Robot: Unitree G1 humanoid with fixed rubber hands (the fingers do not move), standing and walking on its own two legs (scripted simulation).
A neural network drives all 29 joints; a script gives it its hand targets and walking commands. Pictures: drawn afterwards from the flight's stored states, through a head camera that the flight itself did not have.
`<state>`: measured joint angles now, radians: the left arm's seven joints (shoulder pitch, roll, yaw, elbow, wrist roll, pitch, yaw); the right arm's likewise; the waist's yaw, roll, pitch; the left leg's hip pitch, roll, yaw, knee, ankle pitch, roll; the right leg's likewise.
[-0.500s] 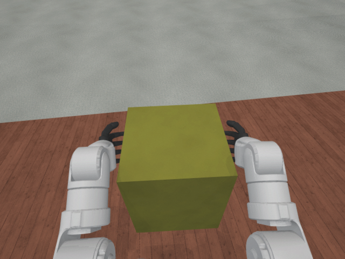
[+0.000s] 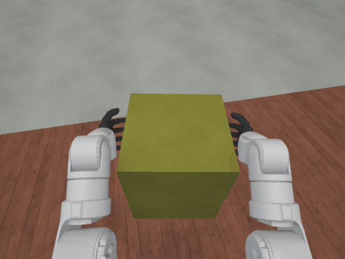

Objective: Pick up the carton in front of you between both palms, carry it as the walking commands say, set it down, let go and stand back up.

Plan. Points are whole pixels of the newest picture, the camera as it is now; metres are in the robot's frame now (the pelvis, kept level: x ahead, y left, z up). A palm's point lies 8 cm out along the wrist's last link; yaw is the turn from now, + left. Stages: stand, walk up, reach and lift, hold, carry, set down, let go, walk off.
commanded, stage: carry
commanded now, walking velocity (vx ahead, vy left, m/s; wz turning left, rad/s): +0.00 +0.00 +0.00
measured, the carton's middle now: (175, 159) +0.35 -0.01 +0.01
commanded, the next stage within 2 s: none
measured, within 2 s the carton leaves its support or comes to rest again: neither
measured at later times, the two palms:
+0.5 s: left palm (112, 118) +0.40 +0.13 +0.12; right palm (249, 115) +0.40 -0.17 +0.12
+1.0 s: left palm (114, 125) +0.37 +0.12 +0.14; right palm (260, 121) +0.37 -0.18 +0.13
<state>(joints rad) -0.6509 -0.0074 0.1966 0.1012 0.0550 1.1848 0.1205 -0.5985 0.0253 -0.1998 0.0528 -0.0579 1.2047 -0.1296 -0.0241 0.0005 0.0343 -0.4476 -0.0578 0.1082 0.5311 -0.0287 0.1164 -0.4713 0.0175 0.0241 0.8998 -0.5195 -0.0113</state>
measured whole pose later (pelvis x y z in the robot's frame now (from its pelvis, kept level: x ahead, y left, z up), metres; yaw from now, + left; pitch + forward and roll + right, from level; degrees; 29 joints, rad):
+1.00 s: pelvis +0.03 -0.04 +0.01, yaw +1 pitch +2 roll -1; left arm -0.64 0.01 0.19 0.27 0.06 1.19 0.12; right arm -0.64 0.00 -0.18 0.26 -0.05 1.22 -0.13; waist 0.00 0.01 -0.14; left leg -0.35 -0.03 0.06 0.53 -0.08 0.05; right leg -0.36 0.03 -0.03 0.59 -0.14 -0.06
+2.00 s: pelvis +0.05 -0.04 +0.00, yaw +1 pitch +3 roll -1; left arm -0.63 0.00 0.20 0.23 0.06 1.21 0.12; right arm -0.63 0.01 -0.18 0.23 -0.06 1.24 -0.13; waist 0.00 0.02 -0.15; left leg -0.36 -0.02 0.06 0.57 -0.14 0.06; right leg -0.37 0.04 -0.04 0.65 -0.27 -0.08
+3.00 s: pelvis +0.52 +0.00 -0.07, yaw +2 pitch +4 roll +1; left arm -0.61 -0.04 0.23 0.00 0.09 1.19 0.12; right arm -0.62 0.01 -0.17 0.06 -0.02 1.18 -0.13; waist -0.07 -0.01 -0.07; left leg -0.08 -0.09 0.07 0.69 -0.48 0.07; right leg -0.50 0.03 -0.11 0.42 0.19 -0.11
